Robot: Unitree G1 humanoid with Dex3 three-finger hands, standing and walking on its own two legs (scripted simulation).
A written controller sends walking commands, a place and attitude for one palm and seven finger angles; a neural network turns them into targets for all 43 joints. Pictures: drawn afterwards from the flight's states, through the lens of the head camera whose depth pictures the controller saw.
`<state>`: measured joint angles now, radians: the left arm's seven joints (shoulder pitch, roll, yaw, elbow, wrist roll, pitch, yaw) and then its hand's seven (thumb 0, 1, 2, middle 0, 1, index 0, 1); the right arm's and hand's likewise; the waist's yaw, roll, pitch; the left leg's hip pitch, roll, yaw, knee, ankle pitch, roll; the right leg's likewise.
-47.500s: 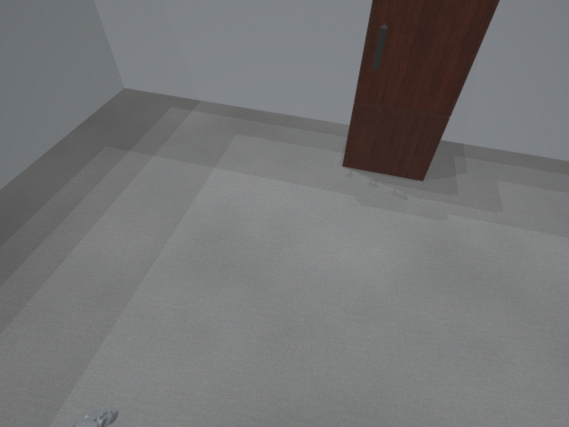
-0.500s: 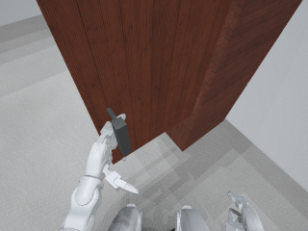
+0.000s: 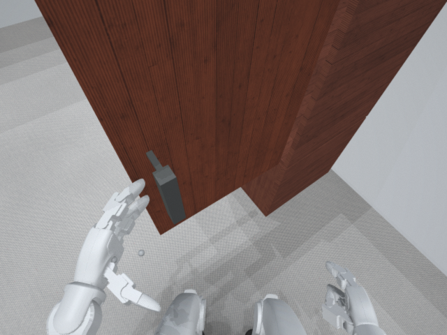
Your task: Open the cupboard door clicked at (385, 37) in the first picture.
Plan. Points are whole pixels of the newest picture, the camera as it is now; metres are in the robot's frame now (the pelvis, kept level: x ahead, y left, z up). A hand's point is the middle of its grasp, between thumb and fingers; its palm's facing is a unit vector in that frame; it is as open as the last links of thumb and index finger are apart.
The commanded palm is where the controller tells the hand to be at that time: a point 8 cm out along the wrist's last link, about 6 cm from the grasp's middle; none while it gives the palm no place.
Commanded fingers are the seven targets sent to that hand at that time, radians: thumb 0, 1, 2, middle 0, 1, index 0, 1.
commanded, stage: slide the hand sideways off the handle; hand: left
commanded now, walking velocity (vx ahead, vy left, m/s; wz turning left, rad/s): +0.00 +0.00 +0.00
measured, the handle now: (165, 188) +0.35 +0.13 +0.04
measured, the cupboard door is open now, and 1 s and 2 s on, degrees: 88 88 88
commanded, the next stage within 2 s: draw the hand back to the body in 0.32 s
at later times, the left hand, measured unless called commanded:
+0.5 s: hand (111, 266) +0.22 +0.19 +0.04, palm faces -0.12 -0.99 -0.03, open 16.3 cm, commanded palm +0.20 +0.25 +0.06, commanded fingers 0.00 -0.50 0.30 -0.15 -0.30 -0.15 -0.30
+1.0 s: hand (45, 251) +0.21 +0.22 +0.14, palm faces +0.03 -0.98 -0.21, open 15.9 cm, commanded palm +0.18 +0.28 +0.16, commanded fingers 0.00 -0.15 0.45 -0.16 -0.30 -0.16 -0.30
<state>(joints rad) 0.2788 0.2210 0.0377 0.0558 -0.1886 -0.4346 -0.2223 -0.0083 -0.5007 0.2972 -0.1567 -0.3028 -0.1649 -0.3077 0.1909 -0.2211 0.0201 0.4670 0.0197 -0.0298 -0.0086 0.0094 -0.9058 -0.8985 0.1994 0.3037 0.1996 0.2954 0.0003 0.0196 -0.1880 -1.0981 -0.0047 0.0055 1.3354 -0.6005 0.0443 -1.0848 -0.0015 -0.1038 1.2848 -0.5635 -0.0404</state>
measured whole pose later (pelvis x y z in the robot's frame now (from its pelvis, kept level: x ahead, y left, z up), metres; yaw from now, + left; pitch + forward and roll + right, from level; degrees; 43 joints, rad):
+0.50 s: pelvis -0.01 +0.00 -0.01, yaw +0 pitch +20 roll -4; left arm 0.36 0.29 0.18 0.00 -0.32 -0.41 -0.37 -0.01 -0.50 0.30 -0.15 -0.30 -0.15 -0.30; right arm 0.20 -0.24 0.00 0.48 0.04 -0.10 -0.05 0.01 -0.91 -0.90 0.20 0.30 0.20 0.30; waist -0.01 0.03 -0.19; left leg -1.13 0.01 -0.02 1.38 -0.61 0.04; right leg -1.10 0.01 -0.12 1.31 -0.56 -0.05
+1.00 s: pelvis +0.02 +0.01 +0.07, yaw +0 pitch +10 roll -3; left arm 0.54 0.36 0.20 -0.27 -0.21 -0.17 -0.16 -0.01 -0.42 0.33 -0.15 -0.30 -0.16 -0.30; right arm 0.28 -0.24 0.03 0.45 0.05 -0.11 -0.09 0.01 -0.90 -0.90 0.20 0.30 0.20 0.30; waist 0.00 0.03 -0.17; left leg -0.68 -0.01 0.00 1.01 -0.51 0.06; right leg -0.65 0.02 -0.10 0.93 -0.45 -0.01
